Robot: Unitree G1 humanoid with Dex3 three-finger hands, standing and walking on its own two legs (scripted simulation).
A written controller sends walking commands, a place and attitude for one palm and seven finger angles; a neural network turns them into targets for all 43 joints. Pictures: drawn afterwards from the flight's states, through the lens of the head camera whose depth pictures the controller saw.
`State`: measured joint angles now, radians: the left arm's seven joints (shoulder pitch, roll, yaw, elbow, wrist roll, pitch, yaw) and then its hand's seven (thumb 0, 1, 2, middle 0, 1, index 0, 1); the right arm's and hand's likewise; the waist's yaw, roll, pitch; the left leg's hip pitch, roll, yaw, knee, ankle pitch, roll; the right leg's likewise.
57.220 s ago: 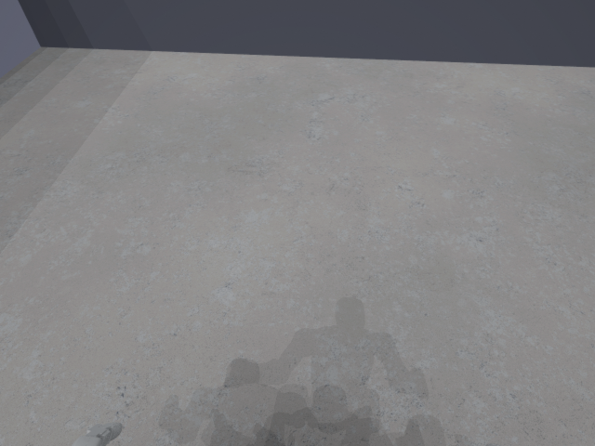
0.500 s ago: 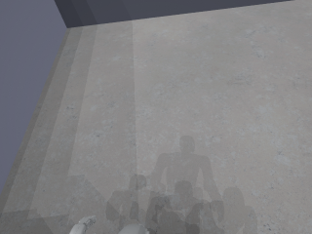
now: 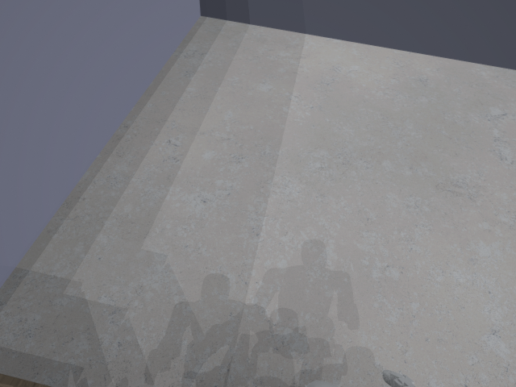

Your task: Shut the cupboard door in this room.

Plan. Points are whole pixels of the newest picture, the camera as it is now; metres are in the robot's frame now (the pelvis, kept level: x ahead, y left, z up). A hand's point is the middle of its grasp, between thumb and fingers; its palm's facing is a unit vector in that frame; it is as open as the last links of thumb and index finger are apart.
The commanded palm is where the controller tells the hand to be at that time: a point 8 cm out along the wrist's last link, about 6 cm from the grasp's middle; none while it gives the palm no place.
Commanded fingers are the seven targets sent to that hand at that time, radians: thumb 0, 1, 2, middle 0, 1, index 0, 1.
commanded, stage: turn or walk to find it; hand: left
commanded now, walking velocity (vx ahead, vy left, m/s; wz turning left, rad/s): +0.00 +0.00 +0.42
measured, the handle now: out of the picture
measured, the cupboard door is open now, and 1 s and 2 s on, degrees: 44 44 44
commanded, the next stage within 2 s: stand and wait in 1.80 s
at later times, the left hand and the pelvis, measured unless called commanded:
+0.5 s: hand out of the picture +0.08 +0.14 -0.14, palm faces +0.22 -0.94 -0.27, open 7.4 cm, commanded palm none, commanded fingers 0.00 0.90 0.90 -0.20 -0.30 -0.20 -0.30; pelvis +0.02 -0.06 +0.00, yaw +13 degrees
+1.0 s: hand out of the picture -0.09 +0.17 -0.18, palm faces +0.51 -0.83 -0.22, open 7.4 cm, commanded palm none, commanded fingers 0.00 0.90 0.90 -0.20 -0.30 -0.20 -0.30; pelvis +0.01 -0.02 +0.00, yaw +26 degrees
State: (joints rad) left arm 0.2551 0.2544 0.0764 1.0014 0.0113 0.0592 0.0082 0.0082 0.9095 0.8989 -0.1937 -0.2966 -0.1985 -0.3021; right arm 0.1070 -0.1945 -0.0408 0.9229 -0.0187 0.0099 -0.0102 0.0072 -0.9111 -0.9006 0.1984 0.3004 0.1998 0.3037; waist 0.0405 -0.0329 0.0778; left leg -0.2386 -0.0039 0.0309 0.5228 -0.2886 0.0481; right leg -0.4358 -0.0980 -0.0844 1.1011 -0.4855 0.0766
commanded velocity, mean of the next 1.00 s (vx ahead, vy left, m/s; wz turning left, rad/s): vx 0.00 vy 0.00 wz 0.42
